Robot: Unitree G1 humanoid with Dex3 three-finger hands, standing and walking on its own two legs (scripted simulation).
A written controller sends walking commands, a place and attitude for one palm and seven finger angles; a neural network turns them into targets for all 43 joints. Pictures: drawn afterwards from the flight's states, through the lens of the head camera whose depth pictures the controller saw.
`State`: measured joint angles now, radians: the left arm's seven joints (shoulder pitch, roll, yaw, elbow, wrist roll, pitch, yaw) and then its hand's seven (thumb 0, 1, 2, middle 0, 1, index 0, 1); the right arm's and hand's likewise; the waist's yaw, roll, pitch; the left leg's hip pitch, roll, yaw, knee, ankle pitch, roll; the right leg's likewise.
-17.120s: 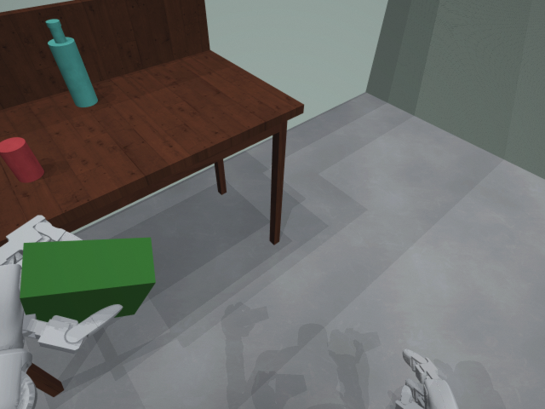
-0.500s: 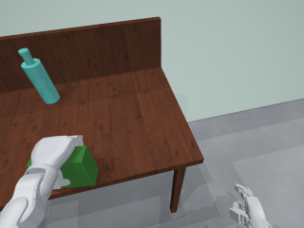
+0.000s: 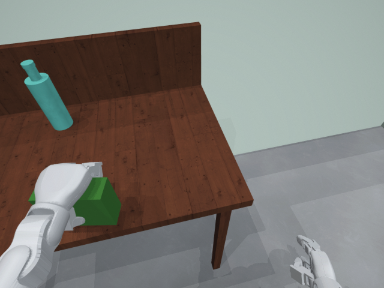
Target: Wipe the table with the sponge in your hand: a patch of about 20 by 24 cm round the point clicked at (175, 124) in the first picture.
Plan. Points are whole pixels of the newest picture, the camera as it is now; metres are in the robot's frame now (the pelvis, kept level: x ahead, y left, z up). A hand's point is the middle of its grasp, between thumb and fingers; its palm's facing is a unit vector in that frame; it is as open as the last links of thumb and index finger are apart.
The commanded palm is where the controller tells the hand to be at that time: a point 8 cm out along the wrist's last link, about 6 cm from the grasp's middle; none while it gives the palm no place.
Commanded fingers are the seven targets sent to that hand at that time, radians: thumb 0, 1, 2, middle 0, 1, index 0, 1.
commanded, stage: move the sponge above the wiping area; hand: left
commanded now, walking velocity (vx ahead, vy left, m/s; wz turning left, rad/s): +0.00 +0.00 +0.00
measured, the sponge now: (83, 206) +0.24 +0.29 +0.02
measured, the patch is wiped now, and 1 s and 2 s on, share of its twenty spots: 0.00 0.00 0.05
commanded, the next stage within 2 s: lower the sponge onto the table in 0.70 s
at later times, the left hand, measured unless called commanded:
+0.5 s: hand (72, 181) +0.26 +0.30 +0.09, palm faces +0.09 -0.01 -1.00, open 9.4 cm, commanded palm +0.23 +0.33 +0.14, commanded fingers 0.00 0.10 1.30 -1.20 -1.60 -1.20 -1.60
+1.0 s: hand (57, 169) +0.27 +0.33 +0.11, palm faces +0.16 +0.02 -0.99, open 9.4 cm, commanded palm +0.23 +0.33 +0.14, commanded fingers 0.00 0.10 1.30 -1.20 -1.60 -1.20 -1.60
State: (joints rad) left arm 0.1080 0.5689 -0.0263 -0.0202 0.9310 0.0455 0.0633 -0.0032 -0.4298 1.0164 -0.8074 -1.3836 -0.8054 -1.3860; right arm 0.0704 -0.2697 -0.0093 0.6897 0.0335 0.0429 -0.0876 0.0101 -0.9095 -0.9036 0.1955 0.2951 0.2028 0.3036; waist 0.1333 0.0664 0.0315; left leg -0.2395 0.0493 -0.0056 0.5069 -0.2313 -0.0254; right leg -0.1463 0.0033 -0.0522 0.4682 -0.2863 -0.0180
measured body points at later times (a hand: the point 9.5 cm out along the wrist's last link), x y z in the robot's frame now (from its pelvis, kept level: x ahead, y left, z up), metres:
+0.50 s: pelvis +0.01 +0.01 +0.00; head +0.02 -0.01 +0.45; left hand +0.25 +0.30 +0.14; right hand +0.22 -0.21 -0.10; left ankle +0.03 +0.14 -0.74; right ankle -0.02 -0.11 -0.74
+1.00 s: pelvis +0.00 +0.01 +0.00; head +0.00 -0.02 +0.45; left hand +0.25 +0.32 +0.16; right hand +0.23 -0.21 -0.09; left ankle +0.03 +0.14 -0.74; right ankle -0.02 -0.11 -0.74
